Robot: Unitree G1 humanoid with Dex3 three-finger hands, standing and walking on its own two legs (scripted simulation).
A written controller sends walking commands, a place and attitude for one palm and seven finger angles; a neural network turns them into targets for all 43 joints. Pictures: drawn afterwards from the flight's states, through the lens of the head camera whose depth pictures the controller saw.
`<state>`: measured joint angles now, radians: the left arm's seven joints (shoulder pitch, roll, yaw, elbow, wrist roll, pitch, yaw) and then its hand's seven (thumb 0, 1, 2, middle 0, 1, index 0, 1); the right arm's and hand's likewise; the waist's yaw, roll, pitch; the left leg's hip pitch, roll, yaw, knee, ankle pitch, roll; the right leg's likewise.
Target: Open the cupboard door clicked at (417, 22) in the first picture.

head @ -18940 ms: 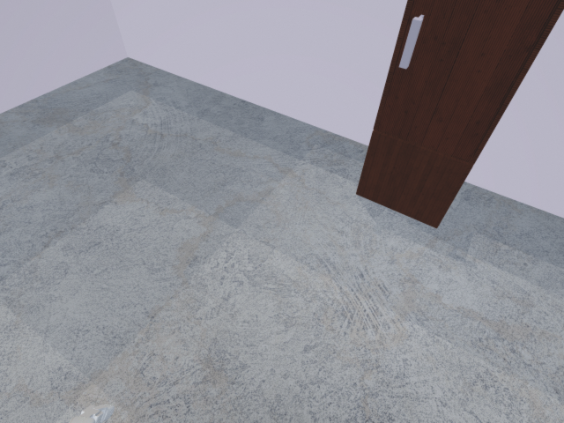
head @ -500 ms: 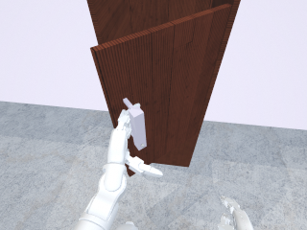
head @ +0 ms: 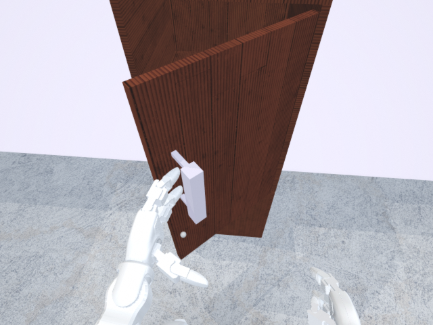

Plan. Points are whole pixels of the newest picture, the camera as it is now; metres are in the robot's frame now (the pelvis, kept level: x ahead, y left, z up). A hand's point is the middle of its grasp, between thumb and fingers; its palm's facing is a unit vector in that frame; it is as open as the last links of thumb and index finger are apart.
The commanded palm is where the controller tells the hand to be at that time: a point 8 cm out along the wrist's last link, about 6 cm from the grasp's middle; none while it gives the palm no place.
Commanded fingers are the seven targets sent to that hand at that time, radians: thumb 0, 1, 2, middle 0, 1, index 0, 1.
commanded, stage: slide the hand sideways off the handle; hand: left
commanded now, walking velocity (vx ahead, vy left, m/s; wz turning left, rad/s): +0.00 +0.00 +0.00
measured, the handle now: (187, 187) +0.35 +0.08 +0.07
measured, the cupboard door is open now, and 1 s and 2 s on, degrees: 44 44 44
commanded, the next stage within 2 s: draw the hand back to the body in 0.56 s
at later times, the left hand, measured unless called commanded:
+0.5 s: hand (151, 262) +0.21 +0.12 +0.07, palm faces -0.04 -1.00 -0.06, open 16.3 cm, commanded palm +0.18 +0.18 +0.07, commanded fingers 0.00 -0.50 0.30 -0.15 -0.30 -0.15 -0.30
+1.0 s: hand (113, 253) +0.21 +0.17 +0.10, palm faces -0.03 -1.00 -0.08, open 16.3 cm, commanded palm +0.18 +0.22 +0.11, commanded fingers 0.00 -0.50 0.30 -0.15 -0.30 -0.15 -0.30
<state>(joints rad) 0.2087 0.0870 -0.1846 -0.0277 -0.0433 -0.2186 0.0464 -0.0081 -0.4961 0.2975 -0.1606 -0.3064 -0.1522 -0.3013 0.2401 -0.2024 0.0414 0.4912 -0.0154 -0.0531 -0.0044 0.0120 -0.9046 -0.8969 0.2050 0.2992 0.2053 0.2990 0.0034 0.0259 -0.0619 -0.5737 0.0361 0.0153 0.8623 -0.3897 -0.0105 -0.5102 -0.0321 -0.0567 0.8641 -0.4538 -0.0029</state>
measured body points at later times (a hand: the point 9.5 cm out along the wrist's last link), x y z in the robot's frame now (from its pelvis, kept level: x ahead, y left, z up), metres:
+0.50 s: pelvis +0.02 -0.02 -0.01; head +0.05 -0.03 +0.44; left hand +0.20 +0.17 +0.08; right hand +0.21 -0.24 -0.09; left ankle +0.03 +0.13 -0.70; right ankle -0.01 -0.12 -0.70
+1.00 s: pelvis +0.01 +0.00 +0.00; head +0.01 -0.02 +0.45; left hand +0.20 +0.22 +0.11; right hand +0.18 -0.22 -0.07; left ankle +0.03 +0.13 -0.70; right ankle -0.01 -0.12 -0.70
